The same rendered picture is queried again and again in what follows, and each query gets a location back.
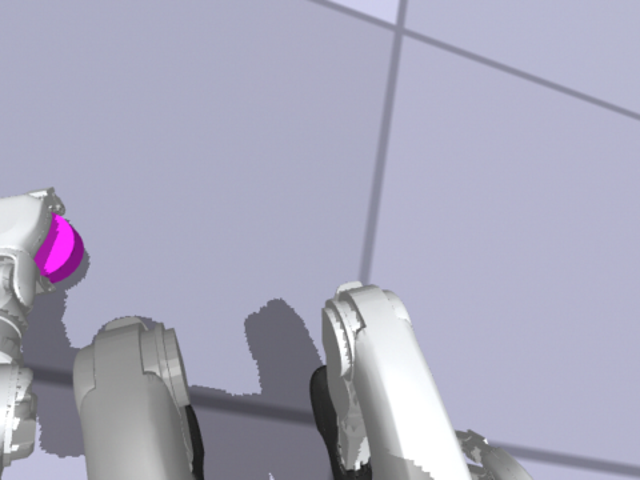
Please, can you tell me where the left robot foot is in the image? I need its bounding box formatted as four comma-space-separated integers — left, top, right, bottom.
185, 405, 204, 480

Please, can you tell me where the right robot foot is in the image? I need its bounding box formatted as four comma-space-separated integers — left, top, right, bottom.
310, 365, 372, 480

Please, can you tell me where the left robot hand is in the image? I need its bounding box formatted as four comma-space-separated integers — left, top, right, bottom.
0, 187, 66, 296

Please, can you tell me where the tin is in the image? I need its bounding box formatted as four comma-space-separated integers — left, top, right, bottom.
34, 212, 84, 284

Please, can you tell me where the left robot arm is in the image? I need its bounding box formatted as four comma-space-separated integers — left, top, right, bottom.
0, 248, 38, 480

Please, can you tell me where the right robot hand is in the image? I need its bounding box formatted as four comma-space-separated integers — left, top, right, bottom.
454, 430, 534, 480

